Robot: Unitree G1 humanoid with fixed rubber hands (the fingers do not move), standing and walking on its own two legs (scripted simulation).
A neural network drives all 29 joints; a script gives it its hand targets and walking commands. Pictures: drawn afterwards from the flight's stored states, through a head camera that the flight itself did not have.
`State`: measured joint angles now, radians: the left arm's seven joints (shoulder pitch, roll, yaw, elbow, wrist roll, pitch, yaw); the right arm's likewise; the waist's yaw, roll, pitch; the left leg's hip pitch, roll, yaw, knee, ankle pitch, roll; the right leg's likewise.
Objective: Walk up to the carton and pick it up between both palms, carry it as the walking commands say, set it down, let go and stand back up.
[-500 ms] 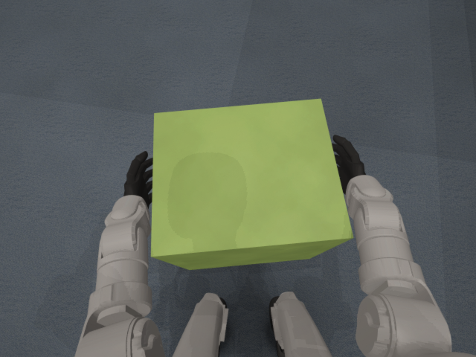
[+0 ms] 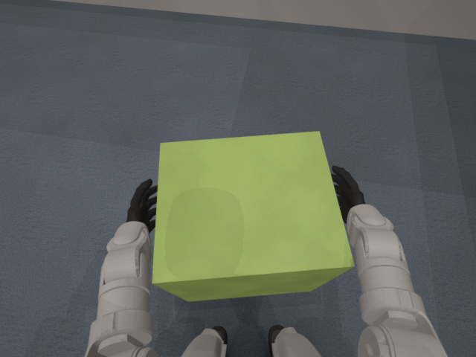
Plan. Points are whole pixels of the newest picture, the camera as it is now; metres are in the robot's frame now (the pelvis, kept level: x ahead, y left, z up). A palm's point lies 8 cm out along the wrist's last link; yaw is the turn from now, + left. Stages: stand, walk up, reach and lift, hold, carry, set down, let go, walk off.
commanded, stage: reach and lift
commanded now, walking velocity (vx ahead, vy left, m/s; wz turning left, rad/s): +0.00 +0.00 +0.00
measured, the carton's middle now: (245, 227) +0.34 +0.01 -0.11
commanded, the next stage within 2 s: hold in 2.00 s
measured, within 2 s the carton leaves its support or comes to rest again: neither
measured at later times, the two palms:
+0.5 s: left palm (118, 225) +0.30 +0.20 +0.03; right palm (363, 203) +0.34 -0.17 +0.03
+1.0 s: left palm (105, 225) +0.29 +0.20 +0.08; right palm (383, 209) +0.31 -0.18 +0.08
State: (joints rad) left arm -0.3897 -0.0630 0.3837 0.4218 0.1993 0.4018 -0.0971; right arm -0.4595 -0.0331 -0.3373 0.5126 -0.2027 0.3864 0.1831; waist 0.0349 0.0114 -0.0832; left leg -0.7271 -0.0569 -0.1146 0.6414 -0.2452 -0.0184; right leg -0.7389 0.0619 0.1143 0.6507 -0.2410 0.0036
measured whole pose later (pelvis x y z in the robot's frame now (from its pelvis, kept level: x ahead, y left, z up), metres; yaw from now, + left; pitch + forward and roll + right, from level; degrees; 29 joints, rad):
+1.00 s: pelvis +0.02 +0.00 +0.03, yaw +0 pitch -5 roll +0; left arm -0.16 -0.04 0.26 0.13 0.15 0.73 -0.10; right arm -0.21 0.00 -0.21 0.20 -0.16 0.71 0.15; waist 0.02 0.01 0.01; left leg -0.02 -0.04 -0.12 0.28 -0.16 0.00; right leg -0.03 0.04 0.11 0.29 -0.16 -0.01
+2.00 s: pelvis +0.03 +0.00 +0.03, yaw +1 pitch -6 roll +0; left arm -0.11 -0.03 0.21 0.09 0.14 0.74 -0.11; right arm -0.12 0.01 -0.20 0.09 -0.14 0.74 0.13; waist 0.00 0.00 0.03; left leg -0.01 -0.04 -0.12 0.28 -0.17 0.00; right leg -0.01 0.04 0.10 0.28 -0.17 -0.01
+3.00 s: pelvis +0.02 +0.01 +0.03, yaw +1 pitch -6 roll +0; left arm -0.13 -0.03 0.22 0.11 0.15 0.73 -0.12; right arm -0.13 0.01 -0.21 0.11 -0.14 0.73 0.12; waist -0.01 0.00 0.03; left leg -0.02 -0.04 -0.12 0.29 -0.16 0.01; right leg -0.02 0.03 0.10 0.29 -0.16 0.00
